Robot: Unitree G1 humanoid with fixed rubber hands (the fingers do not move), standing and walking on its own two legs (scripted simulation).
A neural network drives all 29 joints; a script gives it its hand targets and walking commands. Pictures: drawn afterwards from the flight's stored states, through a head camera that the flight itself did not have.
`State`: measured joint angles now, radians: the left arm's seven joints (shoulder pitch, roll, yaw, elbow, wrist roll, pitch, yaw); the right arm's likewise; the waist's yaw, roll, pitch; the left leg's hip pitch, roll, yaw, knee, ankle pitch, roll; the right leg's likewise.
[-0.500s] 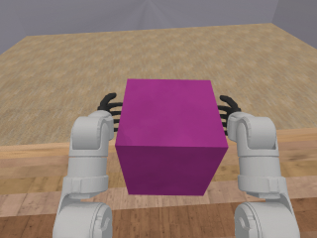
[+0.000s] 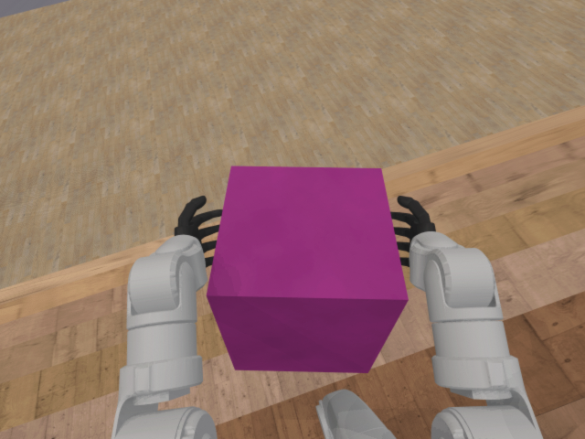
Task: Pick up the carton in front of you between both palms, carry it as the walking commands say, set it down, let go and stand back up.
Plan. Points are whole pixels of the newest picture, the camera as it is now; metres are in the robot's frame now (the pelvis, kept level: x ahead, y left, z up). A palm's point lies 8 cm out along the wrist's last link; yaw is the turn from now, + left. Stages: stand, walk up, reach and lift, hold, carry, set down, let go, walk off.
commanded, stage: carry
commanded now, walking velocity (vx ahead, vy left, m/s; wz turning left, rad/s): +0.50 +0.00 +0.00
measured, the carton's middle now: (303, 275) +0.35 -0.06 -0.01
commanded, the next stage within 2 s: none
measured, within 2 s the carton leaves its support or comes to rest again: neither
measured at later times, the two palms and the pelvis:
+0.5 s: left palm (221, 184) +0.70 +0.08 -0.13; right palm (339, 150) +0.74 -0.22 -0.15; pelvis +0.38 -0.13 -0.21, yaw -1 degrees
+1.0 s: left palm (261, 135) +1.13 -0.03 -0.36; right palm (342, 115) +1.13 -0.33 -0.35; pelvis +0.79 -0.16 -0.47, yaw -3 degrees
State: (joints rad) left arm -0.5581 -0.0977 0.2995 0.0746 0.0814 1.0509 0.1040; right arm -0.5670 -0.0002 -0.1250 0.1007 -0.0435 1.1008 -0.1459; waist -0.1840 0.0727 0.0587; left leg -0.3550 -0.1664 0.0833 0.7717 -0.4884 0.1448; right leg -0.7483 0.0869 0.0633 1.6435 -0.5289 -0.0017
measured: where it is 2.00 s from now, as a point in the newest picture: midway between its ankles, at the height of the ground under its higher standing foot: (305, 230)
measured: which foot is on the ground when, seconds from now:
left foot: down 0.00-0.18, up 0.20-0.60, down 0.62-0.98, up 1.00-1.00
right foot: up 0.00-0.16, down 0.18-0.62, up 0.64-0.94, down 0.96-1.00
